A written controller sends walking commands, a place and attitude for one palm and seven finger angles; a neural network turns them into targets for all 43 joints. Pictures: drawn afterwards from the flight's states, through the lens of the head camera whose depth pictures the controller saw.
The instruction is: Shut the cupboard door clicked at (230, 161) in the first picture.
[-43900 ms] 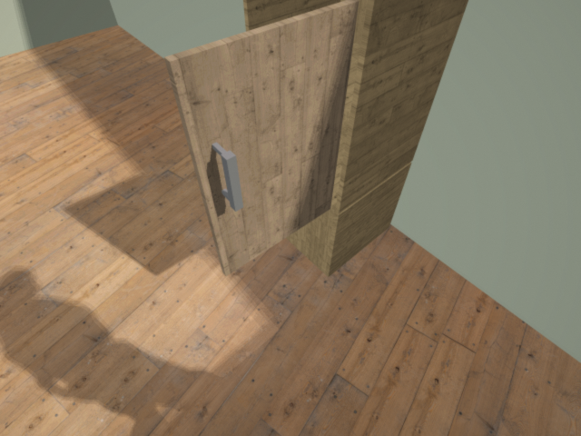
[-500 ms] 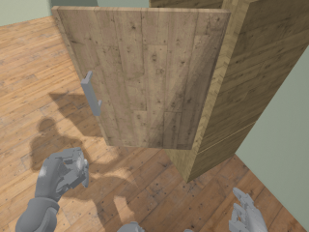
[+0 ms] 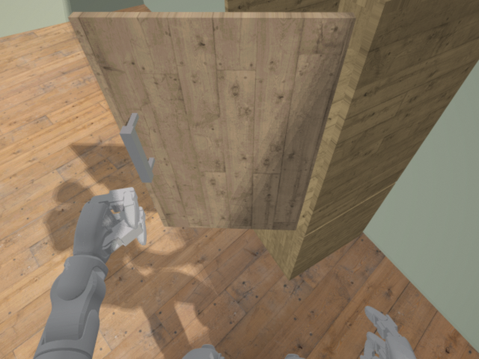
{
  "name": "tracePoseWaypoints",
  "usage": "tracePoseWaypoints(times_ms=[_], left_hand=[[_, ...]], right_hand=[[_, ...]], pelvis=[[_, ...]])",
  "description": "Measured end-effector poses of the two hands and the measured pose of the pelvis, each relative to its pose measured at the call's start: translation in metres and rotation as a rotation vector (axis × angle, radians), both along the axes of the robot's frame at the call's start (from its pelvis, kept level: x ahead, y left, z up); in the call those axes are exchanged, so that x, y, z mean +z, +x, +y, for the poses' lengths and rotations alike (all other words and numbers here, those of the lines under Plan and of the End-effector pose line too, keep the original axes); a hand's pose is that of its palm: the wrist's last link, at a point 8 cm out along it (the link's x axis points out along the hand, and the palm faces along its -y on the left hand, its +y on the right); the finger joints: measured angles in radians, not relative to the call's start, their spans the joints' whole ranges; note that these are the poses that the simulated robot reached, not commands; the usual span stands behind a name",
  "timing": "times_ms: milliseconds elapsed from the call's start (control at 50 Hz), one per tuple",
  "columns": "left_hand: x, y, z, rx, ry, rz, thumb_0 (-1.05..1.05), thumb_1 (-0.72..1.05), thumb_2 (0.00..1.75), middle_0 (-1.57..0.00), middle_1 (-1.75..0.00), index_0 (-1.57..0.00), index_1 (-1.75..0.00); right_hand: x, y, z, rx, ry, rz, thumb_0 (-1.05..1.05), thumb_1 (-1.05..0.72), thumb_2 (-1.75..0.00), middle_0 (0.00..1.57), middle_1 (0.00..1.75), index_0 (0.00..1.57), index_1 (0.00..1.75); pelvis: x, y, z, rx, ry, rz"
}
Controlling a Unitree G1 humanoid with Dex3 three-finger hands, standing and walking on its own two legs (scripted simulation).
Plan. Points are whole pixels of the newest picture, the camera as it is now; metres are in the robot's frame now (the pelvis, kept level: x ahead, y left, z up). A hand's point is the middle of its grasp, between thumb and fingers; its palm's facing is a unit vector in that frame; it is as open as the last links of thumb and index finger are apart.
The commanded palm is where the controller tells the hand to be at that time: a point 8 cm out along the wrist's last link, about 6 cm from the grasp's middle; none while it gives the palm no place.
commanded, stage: bring the fist close to the handle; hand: left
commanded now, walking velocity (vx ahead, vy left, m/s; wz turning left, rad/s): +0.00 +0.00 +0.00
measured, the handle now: (140, 149) +0.47 +0.22 +0.07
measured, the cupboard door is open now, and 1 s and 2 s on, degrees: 57 57 41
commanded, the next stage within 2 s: push the door shut along its arc in 0.76 s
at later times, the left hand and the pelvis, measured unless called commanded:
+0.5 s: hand (144, 191) +0.37 +0.19 +0.07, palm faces +0.02 -1.00 -0.01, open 3.1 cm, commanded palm +0.34 +0.24 +0.07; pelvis +0.00 +0.00 +0.00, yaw -1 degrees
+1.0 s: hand (146, 188) +0.38 +0.19 +0.07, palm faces -0.02 -1.00 -0.03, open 3.1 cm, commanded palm +0.37 +0.24 +0.07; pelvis -0.01 +0.01 +0.00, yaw -1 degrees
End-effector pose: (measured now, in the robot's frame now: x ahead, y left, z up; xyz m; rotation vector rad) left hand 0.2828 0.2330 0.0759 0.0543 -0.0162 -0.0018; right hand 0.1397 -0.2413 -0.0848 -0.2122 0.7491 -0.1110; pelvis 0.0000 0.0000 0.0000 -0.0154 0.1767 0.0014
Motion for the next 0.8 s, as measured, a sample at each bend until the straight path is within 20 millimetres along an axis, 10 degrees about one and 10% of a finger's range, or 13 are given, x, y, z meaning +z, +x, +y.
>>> tracePoseWaypoints(times_ms=[320,800], left_hand=[[0.007,0.057,0.004,0.003,-0.013,-0.002,0.02,0.9,0.9,-1.3,-1.5,-1.3,-1.5],[-0.003,0.063,0.007,0.009,-0.046,0.0,0.02,0.9,0.9,-1.3,-1.5,-1.3,-1.5]], right_hand=[[-0.006,-0.016,-0.005,-0.04,-0.007,0.066,0.01,-0.9,-0.9,0.2,0.3,0.2,0.3],[-0.01,-0.041,-0.008,-0.075,-0.021,0.138,0.01,-0.9,-0.9,0.2,0.3,0.2,0.3]], pelvis=[[0.001,-0.003,-0.001,-0.009,0.001,0.021],[0.0,-0.009,0.004,-0.015,-0.004,0.025]])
